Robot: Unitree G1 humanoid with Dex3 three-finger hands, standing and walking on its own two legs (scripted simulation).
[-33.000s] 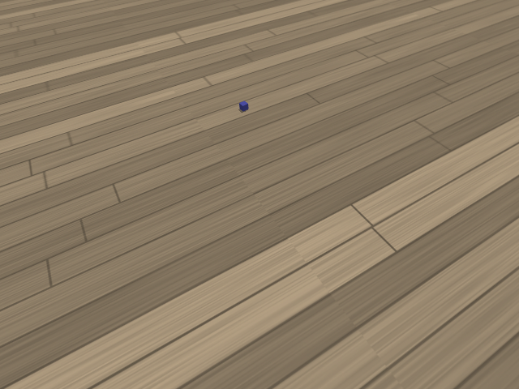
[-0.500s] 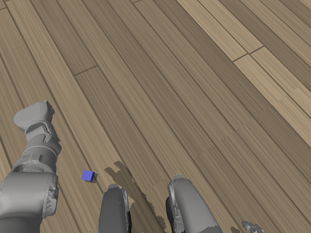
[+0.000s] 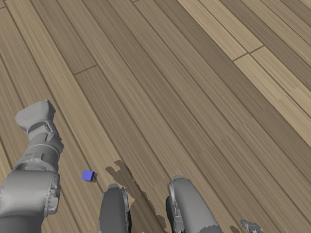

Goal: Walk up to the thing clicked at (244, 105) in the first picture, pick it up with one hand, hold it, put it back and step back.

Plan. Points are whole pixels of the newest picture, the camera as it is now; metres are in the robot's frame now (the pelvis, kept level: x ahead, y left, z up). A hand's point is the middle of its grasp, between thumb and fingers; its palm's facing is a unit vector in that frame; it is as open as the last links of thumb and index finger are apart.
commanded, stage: go down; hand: left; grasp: from above
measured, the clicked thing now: (88, 175) +0.34 +0.28 -0.58
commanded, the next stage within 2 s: none
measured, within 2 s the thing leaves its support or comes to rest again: neither
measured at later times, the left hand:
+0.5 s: hand (50, 129) +0.43 +0.27 -0.12, palm faces -0.38 -0.19 -0.91, open 10.1 cm
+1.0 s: hand (49, 127) +0.43 +0.27 -0.12, palm faces -0.37 -0.20 -0.91, open 10.3 cm
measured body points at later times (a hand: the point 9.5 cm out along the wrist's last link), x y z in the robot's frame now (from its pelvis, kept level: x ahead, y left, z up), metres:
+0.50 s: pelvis +0.00 +0.00 -0.01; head +0.17 +0.03 +0.41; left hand +0.44 +0.28 -0.07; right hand +0.04 -0.26 -0.13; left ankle +0.04 +0.12 -0.57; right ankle +0.05 -0.13 -0.57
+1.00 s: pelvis +0.00 +0.00 +0.00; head +0.17 +0.03 +0.41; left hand +0.45 +0.28 -0.06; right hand +0.04 -0.26 -0.12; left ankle +0.04 +0.12 -0.57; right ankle +0.05 -0.13 -0.57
